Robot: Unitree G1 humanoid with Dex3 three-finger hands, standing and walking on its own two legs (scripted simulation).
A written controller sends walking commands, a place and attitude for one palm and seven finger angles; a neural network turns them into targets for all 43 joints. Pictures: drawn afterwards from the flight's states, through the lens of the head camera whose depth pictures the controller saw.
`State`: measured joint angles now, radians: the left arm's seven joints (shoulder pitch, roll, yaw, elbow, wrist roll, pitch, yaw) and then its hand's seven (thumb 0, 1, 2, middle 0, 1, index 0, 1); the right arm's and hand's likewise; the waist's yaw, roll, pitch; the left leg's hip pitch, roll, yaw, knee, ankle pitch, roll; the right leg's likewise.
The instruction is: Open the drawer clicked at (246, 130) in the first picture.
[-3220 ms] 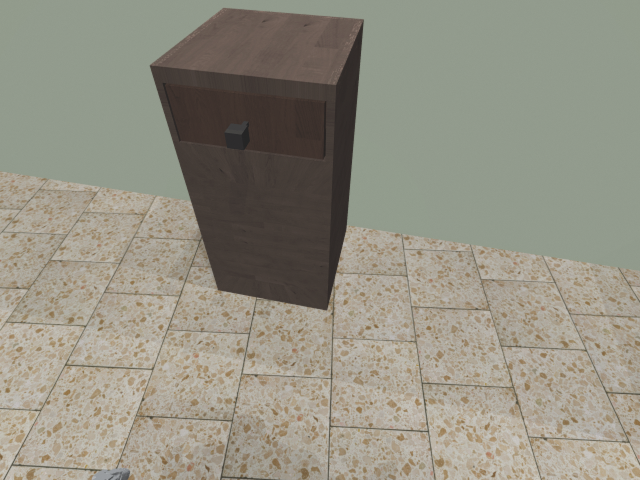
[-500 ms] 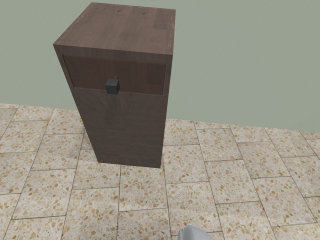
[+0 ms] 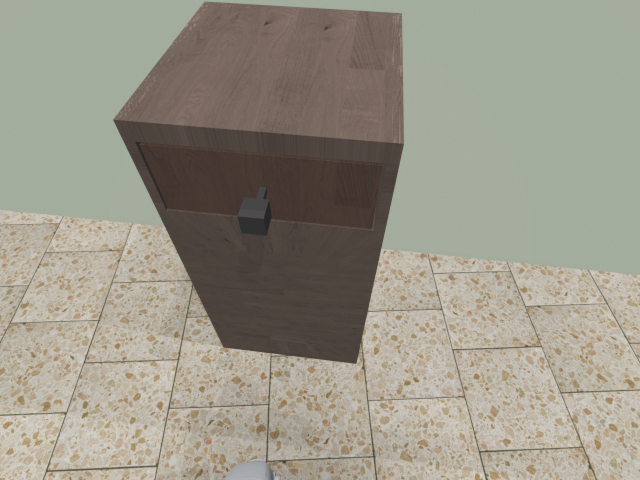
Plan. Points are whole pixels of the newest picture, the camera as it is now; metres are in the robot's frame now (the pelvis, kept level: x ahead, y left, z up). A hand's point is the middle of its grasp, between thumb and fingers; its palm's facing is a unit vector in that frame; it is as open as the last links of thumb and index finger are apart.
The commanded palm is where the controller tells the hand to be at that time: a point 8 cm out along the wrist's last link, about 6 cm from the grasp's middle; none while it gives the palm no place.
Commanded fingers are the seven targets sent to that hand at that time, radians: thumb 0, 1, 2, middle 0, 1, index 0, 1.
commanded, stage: come to a stop and stand still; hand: left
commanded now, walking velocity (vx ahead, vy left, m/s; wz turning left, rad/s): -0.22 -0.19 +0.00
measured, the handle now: (258, 207) +0.51 +0.15 +0.00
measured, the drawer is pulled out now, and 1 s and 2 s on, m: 0.00 0.00 0.00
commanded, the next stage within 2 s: look again from close up in 1.24 s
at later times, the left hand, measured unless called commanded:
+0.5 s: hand out of the picture +0.01 +0.13 -0.13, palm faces +0.02 -0.96 -0.28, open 7.4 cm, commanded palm none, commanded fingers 0.00 0.90 0.90 -0.20 -0.30 -0.20 -0.30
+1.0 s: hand out of the picture -0.07 +0.17 -0.16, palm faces +0.08 -0.97 -0.22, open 7.4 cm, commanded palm none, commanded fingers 0.00 0.90 0.90 -0.20 -0.30 -0.20 -0.30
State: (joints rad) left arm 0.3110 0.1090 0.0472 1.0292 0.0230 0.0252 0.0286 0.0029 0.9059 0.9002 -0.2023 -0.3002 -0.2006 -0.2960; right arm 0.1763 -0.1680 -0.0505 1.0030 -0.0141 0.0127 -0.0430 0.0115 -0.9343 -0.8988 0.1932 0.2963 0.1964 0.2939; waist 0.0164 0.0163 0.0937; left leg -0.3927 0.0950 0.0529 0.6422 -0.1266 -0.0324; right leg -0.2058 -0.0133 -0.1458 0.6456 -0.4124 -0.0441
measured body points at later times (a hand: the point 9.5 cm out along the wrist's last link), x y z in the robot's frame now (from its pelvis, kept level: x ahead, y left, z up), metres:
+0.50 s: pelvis -0.03 -0.06 +0.02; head -0.03 -0.11 +0.46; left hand +0.01 +0.18 -0.11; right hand -0.01 -0.31 -0.16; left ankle -0.01 +0.11 -0.67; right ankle -0.05 -0.16 -0.72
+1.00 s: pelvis -0.05 -0.01 +0.02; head -0.04 -0.01 +0.46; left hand -0.07 +0.23 -0.15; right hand +0.03 -0.24 -0.13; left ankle -0.06 +0.10 -0.72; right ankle -0.06 -0.14 -0.71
